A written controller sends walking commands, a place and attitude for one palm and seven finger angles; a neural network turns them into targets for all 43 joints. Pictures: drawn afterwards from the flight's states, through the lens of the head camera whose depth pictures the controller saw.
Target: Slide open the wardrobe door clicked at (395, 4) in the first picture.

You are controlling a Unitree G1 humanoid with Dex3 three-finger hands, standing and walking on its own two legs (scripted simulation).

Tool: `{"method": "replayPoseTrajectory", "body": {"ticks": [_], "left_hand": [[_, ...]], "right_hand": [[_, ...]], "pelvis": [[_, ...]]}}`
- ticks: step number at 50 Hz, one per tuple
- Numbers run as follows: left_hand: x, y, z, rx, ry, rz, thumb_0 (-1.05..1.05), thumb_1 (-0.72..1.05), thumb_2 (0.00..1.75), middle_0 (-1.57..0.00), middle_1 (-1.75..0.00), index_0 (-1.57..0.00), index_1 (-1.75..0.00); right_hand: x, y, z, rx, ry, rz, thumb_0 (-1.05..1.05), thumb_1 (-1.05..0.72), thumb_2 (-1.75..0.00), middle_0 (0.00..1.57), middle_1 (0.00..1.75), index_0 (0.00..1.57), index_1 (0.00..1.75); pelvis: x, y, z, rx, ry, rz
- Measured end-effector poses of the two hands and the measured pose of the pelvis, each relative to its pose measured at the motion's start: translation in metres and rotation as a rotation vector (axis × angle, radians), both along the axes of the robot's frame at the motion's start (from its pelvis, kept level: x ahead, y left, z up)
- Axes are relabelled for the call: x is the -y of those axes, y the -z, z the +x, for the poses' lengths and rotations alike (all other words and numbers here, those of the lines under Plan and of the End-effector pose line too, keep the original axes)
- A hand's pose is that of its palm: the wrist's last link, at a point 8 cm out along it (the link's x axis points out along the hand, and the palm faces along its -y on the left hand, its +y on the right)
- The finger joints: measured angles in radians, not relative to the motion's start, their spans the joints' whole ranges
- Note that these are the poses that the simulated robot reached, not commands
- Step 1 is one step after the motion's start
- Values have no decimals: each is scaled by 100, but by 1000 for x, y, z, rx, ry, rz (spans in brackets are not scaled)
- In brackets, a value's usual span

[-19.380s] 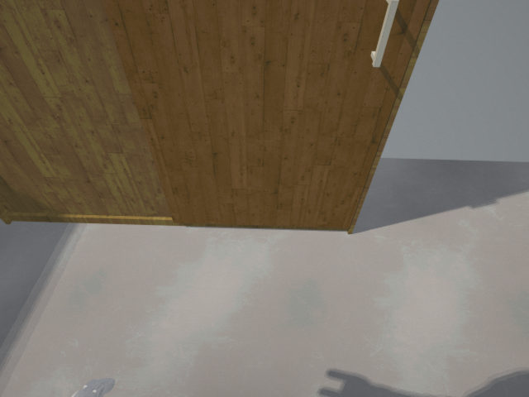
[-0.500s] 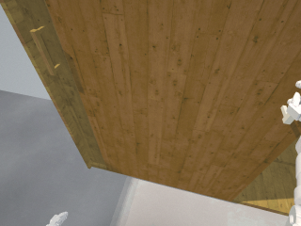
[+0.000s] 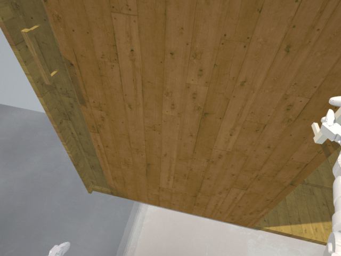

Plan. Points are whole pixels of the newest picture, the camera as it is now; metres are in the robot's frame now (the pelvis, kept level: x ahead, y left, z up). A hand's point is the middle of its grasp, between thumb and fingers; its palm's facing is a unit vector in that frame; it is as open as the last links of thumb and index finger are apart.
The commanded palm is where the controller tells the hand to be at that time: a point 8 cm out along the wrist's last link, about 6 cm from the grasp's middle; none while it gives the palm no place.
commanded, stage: stop walking and hold the door there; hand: right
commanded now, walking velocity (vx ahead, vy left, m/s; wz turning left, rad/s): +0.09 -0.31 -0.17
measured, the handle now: (334, 113) +0.43 -0.35 +0.16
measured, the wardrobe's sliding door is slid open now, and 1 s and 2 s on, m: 0.65 0.65 0.65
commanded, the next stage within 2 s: loosen the grip on the handle in 0.96 s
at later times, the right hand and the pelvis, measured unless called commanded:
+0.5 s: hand (321, 131) +0.39 -0.32 +0.14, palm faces +0.29 +0.94 -0.15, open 5.2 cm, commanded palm +0.36 -0.35 +0.15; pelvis -0.03 -0.09 +0.00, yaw -3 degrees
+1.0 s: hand (320, 130) +0.39 -0.32 +0.14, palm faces +0.33 +0.93 -0.15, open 5.4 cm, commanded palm +0.35 -0.35 +0.15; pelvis -0.03 -0.08 +0.00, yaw -3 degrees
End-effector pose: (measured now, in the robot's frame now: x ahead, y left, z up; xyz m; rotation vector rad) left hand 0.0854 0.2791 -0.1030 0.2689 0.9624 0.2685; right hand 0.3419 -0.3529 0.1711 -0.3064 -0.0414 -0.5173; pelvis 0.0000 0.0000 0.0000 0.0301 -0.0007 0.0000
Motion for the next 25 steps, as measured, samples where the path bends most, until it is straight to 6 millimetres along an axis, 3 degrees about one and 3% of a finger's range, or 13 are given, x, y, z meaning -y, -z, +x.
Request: {"method": "replayPoseTrajectory", "body": {"ticks": [4,9,12,15,20,25], "left_hand": [[8,-1,11,-10,11,9,1,90,90,-20,-30,-20,-30],[36,-6,28,-4,55,36,1,90,90,-20,-30,-20,-30],[61,-3,40,16,76,59,1,90,90,-20,-30,-20,-30],[98,-2,48,25,113,14,1,90,90,-20,-30,-19,-30],[161,-6,53,37,210,-109,1,90,90,-20,-30,-20,-30],[191,-4,55,52,271,-177,1,90,90,-21,-30,-20,-30]], "right_hand": [[4,5,3,-16,-39,-5,-15,-69,-84,46,140,39,140],[12,18,14,-8,-116,2,-18,-69,-84,46,140,42,140],[17,24,19,49,-173,8,-18,-69,-84,46,140,44,140],[15,28,15,75,-220,13,-16,-72,-83,45,140,44,140],[12,28,13,82,-234,91,-11,-77,-82,45,140,37,140],[11,28,12,76,-241,108,-10,-79,-81,45,140,33,140]], "pelvis": [[16,-1,2,0,12,-25],[45,-1,0,-9,57,-56],[68,9,-5,-13,74,-49],[81,6,-16,-6,61,-36],[85,-4,-25,-13,64,-7],[85,-4,-30,-16,49,-4]]}}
